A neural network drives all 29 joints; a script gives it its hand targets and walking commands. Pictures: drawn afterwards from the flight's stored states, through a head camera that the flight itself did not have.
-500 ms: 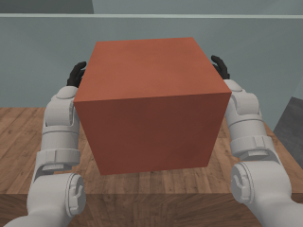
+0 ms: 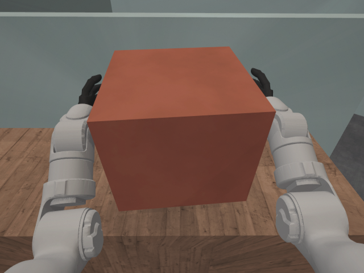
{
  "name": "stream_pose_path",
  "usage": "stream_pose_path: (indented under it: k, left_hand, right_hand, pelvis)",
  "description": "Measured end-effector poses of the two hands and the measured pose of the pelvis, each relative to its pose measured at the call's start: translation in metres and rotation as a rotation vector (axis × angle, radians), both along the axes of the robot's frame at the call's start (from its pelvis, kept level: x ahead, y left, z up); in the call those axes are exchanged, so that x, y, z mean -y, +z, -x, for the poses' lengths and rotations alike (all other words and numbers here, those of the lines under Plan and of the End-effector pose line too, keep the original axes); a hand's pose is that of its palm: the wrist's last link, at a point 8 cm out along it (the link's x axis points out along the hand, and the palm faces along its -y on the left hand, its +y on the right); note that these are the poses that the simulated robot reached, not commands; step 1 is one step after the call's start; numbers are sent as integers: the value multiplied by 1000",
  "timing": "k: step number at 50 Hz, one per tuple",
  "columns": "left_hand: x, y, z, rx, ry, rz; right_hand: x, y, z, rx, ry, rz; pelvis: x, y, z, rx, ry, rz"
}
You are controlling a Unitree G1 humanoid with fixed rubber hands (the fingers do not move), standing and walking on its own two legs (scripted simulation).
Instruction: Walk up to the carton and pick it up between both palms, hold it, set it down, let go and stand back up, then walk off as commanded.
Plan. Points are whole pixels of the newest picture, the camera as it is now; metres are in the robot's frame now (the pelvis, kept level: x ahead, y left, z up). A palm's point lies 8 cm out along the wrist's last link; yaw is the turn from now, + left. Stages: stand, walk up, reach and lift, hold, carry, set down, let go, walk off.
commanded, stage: hold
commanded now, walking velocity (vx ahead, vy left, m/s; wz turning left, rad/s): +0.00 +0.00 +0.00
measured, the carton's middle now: (178, 122) +0.38 +0.02 +0.20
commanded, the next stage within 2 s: none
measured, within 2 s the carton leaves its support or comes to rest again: neither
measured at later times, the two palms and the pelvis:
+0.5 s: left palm (85, 112) +0.34 +0.20 +0.25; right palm (266, 102) +0.36 -0.16 +0.26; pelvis -0.01 +0.00 +0.00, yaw +0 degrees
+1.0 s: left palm (87, 111) +0.35 +0.21 +0.25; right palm (263, 103) +0.38 -0.16 +0.25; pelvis -0.01 +0.00 +0.00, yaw +0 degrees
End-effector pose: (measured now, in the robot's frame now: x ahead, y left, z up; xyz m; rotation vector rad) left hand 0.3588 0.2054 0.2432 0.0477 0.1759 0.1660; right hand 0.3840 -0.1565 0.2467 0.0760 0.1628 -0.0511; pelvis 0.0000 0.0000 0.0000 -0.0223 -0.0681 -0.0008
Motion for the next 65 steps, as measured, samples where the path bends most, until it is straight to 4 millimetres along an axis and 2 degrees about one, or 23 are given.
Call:
stream_pose_path:
  k: [6,21,28,44,65]
  left_hand:
    - [3,-2,2,-18,-11,-9]
    - [3,6,16,17,-15,-11]
    - [0,7,17,27,-7,1]
    - [-1,3,8,11,-4,4]
    - [1,3,12,6,-5,-3]
  right_hand:
    - [3,-7,6,-17,-10,2]
    - [3,10,20,19,-11,10]
    - [0,13,18,27,-4,6]
    - [0,6,8,12,-1,3]
    - [1,6,12,7,-3,5]
  pelvis:
    - [0,0,1,1,0,0]
    - [0,-1,12,17,0,0]
    - [0,-1,13,17,0,0]
    - [0,0,5,7,1,0]
    - [0,0,8,11,1,0]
